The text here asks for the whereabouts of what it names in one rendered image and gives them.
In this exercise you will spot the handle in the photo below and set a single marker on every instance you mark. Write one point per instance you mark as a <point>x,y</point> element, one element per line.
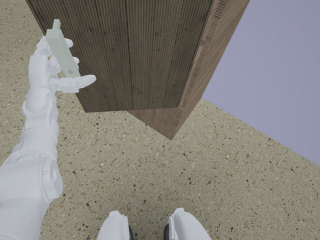
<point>61,51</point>

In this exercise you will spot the robot right shin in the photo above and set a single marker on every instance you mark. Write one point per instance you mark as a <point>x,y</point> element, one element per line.
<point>177,210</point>

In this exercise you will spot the robot left upper arm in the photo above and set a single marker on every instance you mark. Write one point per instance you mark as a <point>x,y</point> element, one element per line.
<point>27,189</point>

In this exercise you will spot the cupboard door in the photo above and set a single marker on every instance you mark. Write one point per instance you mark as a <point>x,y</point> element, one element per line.
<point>140,51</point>

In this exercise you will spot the robot left forearm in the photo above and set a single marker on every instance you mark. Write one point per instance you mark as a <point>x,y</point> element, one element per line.
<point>39,136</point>

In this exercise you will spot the robot right thigh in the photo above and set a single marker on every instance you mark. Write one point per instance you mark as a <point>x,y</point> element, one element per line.
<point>184,226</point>

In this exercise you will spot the left robot hand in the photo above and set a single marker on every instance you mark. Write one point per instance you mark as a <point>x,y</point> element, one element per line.
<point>41,70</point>

